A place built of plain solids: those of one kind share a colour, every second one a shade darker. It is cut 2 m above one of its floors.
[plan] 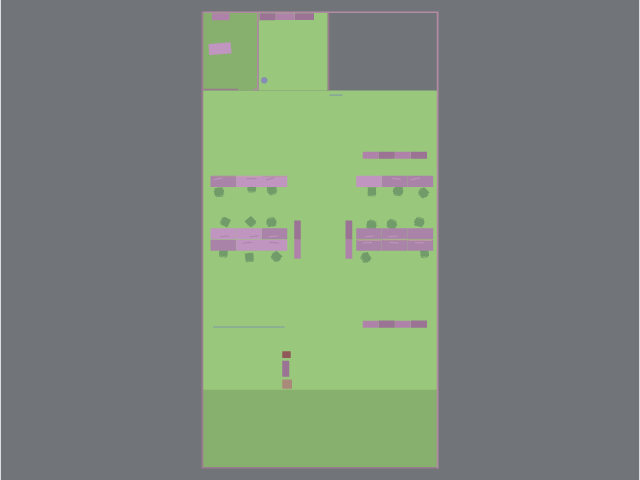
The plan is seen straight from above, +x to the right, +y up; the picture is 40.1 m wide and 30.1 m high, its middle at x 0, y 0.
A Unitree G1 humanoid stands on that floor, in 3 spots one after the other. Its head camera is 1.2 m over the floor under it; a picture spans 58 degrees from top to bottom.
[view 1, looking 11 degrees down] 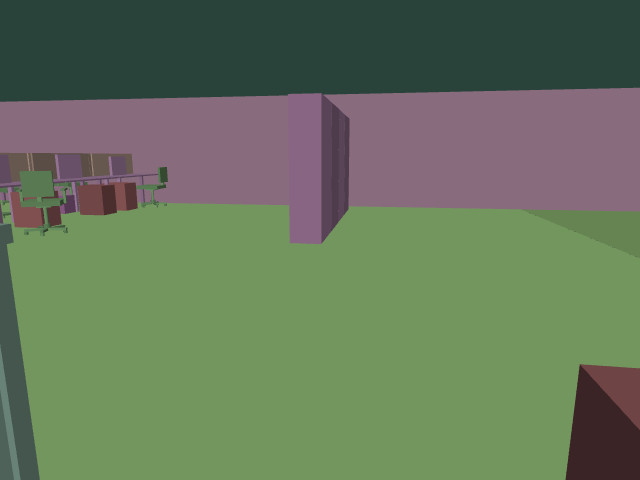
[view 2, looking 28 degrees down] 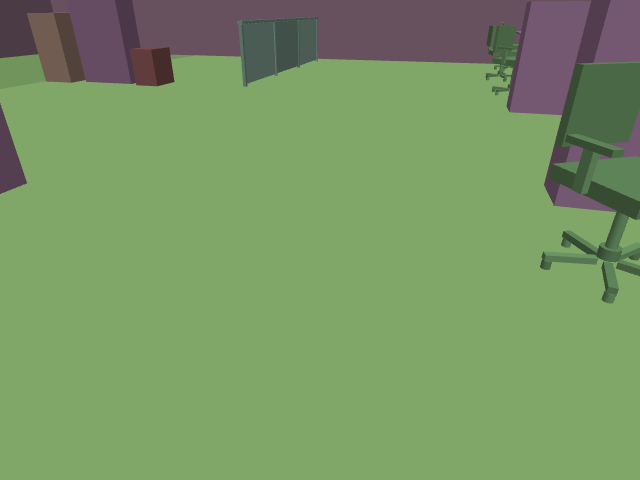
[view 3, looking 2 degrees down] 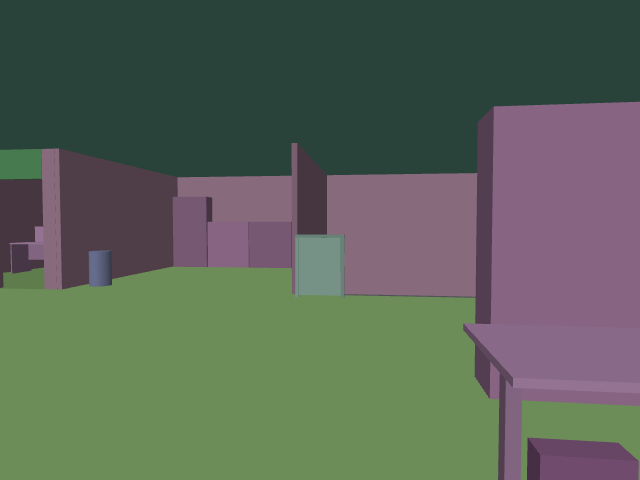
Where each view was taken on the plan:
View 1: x -3.11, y -6.40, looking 9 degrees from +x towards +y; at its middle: cabinet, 5.97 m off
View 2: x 5.12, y -1.98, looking -164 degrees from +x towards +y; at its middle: floor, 2.56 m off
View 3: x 1.88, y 2.03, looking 97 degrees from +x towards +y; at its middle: guard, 7.10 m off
